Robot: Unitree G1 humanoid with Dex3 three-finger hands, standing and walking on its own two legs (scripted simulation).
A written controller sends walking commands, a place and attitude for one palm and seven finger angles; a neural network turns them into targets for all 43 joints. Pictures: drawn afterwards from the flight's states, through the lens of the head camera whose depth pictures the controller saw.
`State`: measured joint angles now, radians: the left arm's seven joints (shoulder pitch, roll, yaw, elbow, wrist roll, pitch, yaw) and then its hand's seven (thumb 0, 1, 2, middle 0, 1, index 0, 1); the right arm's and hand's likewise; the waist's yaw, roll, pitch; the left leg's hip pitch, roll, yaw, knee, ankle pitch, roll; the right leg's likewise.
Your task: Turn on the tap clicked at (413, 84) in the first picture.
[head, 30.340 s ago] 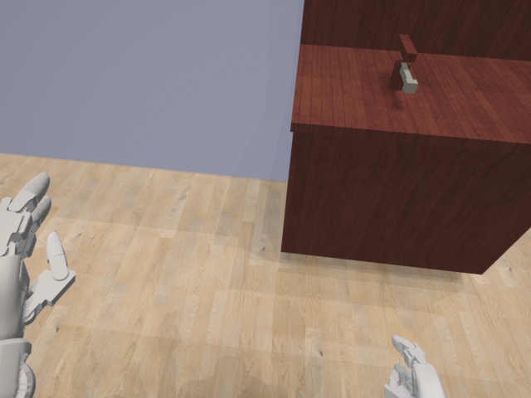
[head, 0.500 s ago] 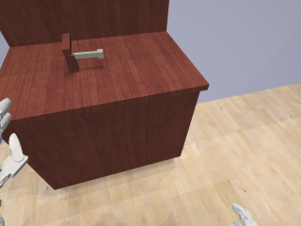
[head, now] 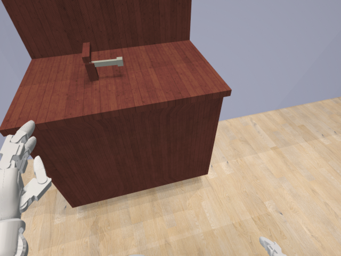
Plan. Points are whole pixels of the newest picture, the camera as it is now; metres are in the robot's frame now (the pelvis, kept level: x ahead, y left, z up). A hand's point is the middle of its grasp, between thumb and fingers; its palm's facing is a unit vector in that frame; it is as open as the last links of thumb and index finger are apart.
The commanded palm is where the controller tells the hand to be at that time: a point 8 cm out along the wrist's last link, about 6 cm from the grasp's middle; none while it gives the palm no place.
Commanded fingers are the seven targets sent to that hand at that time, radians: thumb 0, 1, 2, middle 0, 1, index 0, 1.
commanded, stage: stop stepping back and stand still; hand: left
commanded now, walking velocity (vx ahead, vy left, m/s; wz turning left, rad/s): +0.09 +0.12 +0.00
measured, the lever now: (120, 61) +0.83 +0.27 +0.07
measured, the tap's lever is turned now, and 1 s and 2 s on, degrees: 86 86 86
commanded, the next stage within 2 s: stand and check the lever's angle in 0.14 s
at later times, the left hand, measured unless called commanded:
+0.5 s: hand (50, 174) +0.22 +0.23 +0.16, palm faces +0.40 -0.83 -0.40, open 7.4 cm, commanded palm +0.16 +0.28 +0.18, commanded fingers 0.00 0.90 0.90 -0.20 -0.30 -0.20 -0.30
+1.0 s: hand (41, 156) +0.26 +0.27 +0.16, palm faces +0.39 -0.84 -0.38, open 7.4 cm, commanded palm +0.20 +0.31 +0.18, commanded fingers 0.00 0.90 0.90 -0.20 -0.30 -0.20 -0.30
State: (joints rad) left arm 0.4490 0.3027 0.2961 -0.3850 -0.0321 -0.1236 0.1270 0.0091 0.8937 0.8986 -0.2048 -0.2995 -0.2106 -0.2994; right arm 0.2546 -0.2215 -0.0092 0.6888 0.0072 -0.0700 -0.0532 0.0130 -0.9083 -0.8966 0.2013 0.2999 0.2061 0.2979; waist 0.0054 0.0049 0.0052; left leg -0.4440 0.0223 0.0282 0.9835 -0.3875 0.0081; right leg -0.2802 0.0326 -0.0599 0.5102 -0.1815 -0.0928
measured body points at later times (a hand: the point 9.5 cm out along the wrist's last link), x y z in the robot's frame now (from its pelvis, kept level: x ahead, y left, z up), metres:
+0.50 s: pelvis +0.01 +0.00 +0.00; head +0.02 -0.02 +0.45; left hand +0.19 +0.27 +0.18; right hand +0.17 -0.24 -0.09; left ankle +0.03 +0.13 -0.74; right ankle +0.06 -0.07 -0.73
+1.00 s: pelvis +0.04 +0.03 +0.01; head +0.06 +0.03 +0.46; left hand +0.23 +0.31 +0.18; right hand +0.23 -0.20 -0.07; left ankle +0.03 +0.13 -0.73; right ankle +0.06 -0.07 -0.73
